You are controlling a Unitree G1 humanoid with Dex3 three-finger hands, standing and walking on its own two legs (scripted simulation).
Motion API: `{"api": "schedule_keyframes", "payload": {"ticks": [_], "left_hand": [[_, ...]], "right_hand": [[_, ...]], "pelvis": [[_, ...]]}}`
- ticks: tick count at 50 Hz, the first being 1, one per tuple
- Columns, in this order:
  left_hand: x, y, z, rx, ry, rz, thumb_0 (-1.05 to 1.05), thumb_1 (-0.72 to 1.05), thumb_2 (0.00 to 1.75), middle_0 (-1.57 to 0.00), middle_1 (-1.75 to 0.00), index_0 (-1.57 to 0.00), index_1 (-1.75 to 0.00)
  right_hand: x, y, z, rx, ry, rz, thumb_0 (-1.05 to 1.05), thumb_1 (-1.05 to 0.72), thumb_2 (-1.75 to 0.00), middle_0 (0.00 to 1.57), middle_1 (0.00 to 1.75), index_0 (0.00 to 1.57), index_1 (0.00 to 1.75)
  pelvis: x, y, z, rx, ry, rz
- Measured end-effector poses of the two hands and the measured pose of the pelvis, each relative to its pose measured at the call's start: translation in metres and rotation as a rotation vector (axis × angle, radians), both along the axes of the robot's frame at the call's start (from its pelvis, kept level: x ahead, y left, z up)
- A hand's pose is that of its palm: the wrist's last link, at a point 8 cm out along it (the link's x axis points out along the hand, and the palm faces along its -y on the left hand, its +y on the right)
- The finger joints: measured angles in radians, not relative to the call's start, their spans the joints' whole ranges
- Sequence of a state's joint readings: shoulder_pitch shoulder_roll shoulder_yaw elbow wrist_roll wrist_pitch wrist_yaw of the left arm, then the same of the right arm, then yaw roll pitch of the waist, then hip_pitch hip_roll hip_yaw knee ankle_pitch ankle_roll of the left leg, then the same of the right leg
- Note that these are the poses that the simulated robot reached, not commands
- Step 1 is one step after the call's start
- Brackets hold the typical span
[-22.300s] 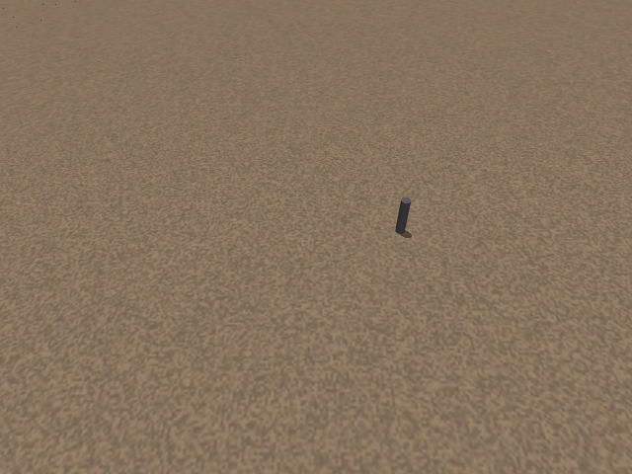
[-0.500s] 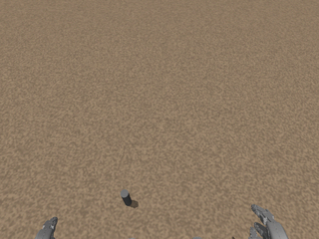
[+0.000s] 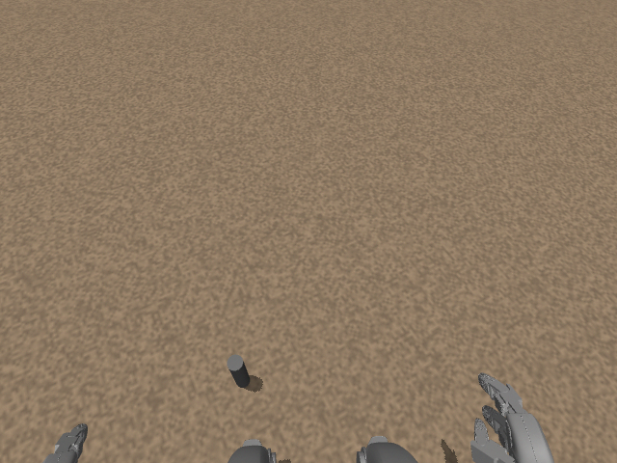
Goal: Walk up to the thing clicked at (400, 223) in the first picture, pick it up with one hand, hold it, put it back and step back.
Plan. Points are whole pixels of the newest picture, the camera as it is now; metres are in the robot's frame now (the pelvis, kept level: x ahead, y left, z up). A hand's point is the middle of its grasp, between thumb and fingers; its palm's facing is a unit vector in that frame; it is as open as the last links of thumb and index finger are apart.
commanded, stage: go down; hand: left
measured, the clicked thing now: (239, 372) +0.41 +0.18 -0.60
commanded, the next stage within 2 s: approach in 1.84 s
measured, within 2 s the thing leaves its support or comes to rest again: neither
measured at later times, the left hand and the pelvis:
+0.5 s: hand (113, 404) +0.26 +0.32 -0.20, palm faces +0.13 -0.97 -0.20, open 17.2 cm; pelvis -0.05 +0.00 -0.13, yaw -2 degrees
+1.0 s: hand (113, 380) +0.31 +0.35 -0.25, palm faces +0.10 -0.99 -0.11, open 17.2 cm; pelvis -0.08 +0.00 -0.23, yaw -3 degrees
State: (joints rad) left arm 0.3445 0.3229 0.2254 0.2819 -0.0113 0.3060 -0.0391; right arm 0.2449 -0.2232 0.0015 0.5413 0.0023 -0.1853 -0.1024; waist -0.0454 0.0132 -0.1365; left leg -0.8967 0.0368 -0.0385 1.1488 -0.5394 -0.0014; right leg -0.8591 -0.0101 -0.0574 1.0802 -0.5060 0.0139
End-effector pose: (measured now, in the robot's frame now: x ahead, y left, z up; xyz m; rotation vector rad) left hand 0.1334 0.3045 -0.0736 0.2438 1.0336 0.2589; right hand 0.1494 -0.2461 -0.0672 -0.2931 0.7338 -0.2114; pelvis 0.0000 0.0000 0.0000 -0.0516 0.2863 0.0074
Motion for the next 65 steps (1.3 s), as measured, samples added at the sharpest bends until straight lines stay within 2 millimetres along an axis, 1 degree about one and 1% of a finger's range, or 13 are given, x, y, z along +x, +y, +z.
{"api": "schedule_keyframes", "payload": {"ticks": [6,8,10,13,19,22,24,27,32,37,46,55,65], "left_hand": [[-0.007,0.008,-0.012,-0.011,-0.031,0.003,0.00,-0.44,0.09,-0.08,-0.08,-0.07,-0.09],[-0.004,0.014,-0.020,-0.015,-0.059,0.002,0.00,-0.44,0.08,-0.08,-0.08,-0.08,-0.08],[0.005,0.021,-0.030,-0.018,-0.106,0.000,-0.01,-0.45,0.07,-0.08,-0.08,-0.08,-0.08],[0.026,0.030,-0.046,-0.028,-0.200,-0.032,-0.01,-0.47,0.06,-0.08,-0.08,-0.08,-0.07],[0.079,0.042,-0.074,-0.054,-0.404,-0.101,-0.01,-0.49,0.04,-0.07,-0.05,-0.08,-0.04],[0.097,0.052,-0.088,-0.055,-0.463,-0.098,-0.01,-0.48,0.03,-0.07,-0.04,-0.07,-0.03],[0.102,0.058,-0.098,-0.063,-0.477,-0.092,-0.01,-0.47,0.03,-0.06,-0.03,-0.06,-0.02],[0.102,0.066,-0.112,-0.079,-0.488,-0.089,-0.01,-0.44,0.04,-0.05,-0.02,-0.05,-0.01],[0.103,0.076,-0.127,-0.087,-0.562,-0.102,-0.01,-0.42,0.05,-0.03,-0.02,-0.03,-0.01],[0.117,0.084,-0.141,-0.089,-0.653,-0.122,-0.01,-0.42,0.07,-0.02,-0.03,-0.03,-0.02],[0.147,0.092,-0.158,-0.119,-0.725,-0.160,-0.01,-0.44,0.09,-0.01,-0.06,-0.02,-0.05],[0.156,0.101,-0.173,-0.132,-0.763,-0.166,-0.01,-0.50,0.09,-0.02,-0.08,-0.03,-0.07],[0.170,0.105,-0.186,-0.146,-0.823,-0.186,-0.01,-0.56,0.08,-0.03,-0.09,-0.04,-0.07]], "right_hand": [[-0.010,-0.007,-0.010,-0.017,0.000,0.008,0.01,-0.84,-0.88,0.21,0.30,0.21,0.30],[-0.012,-0.010,-0.017,-0.028,-0.001,0.020,0.01,-0.85,-0.88,0.21,0.30,0.21,0.30],[-0.014,-0.013,-0.027,-0.039,-0.001,0.037,0.01,-0.86,-0.88,0.21,0.30,0.21,0.30],[-0.017,-0.018,-0.047,-0.056,0.006,0.057,0.01,-0.88,-0.89,0.21,0.30,0.21,0.30],[-0.027,-0.025,-0.095,-0.077,0.064,0.069,0.01,-0.89,-0.89,0.21,0.30,0.21,0.30],[-0.034,-0.025,-0.120,-0.070,0.107,0.066,0.01,-0.89,-0.89,0.21,0.30,0.21,0.30],[-0.039,-0.024,-0.136,-0.062,0.138,0.064,0.01,-0.89,-0.89,0.21,0.30,0.21,0.30],[-0.048,-0.023,-0.158,-0.050,0.186,0.067,0.01,-0.88,-0.89,0.21,0.30,0.21,0.30],[-0.061,-0.022,-0.191,-0.048,0.254,0.093,0.01,-0.88,-0.89,0.21,0.30,0.21,0.30],[-0.072,-0.026,-0.218,-0.069,0.293,0.107,0.01,-0.88,-0.89,0.21,0.30,0.21,0.30],[-0.090,-0.035,-0.243,-0.104,0.328,0.099,0.01,-0.87,-0.89,0.21,0.30,0.21,0.30],[-0.104,-0.040,-0.263,-0.121,0.372,0.096,0.00,-0.87,-0.89,0.21,0.30,0.21,0.30],[-0.109,-0.038,-0.285,-0.130,0.392,0.115,0.00,-0.88,-0.90,0.21,0.30,0.21,0.30]], "pelvis": [[-0.009,-0.002,-0.012,-0.001,0.020,0.001],[-0.014,-0.003,-0.019,-0.002,0.033,0.002],[-0.020,-0.004,-0.030,-0.001,0.054,0.002],[-0.029,-0.004,-0.050,0.002,0.092,-0.003],[-0.041,-0.004,-0.093,0.002,0.167,-0.015],[-0.045,-0.003,-0.112,0.000,0.198,-0.021],[-0.046,-0.003,-0.123,-0.001,0.215,-0.025],[-0.050,-0.002,-0.138,-0.004,0.238,-0.027],[-0.057,-0.003,-0.162,-0.006,0.261,-0.027],[-0.067,-0.005,-0.187,-0.011,0.273,-0.029],[-0.076,-0.004,-0.218,-0.025,0.286,-0.039],[-0.079,-0.002,-0.240,-0.033,0.292,-0.044],[-0.082,-0.001,-0.263,-0.041,0.290,-0.045]]}}
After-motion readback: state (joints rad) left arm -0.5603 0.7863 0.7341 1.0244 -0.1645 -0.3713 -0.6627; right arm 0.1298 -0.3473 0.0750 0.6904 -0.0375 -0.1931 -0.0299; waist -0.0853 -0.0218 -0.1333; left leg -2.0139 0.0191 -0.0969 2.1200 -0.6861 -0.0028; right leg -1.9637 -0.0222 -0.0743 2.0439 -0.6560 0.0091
